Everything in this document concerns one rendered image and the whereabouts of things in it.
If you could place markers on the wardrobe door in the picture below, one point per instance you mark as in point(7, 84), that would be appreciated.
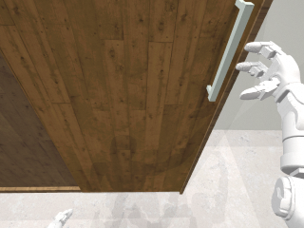
point(28, 156)
point(120, 86)

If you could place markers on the right robot upper arm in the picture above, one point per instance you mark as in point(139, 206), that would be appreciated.
point(288, 201)

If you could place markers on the robot right hand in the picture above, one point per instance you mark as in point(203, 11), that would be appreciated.
point(283, 69)

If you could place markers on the right robot forearm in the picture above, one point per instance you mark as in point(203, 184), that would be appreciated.
point(290, 105)

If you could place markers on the robot left hand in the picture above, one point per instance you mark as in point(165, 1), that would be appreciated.
point(61, 219)

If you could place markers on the handle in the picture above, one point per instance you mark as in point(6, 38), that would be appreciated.
point(245, 10)

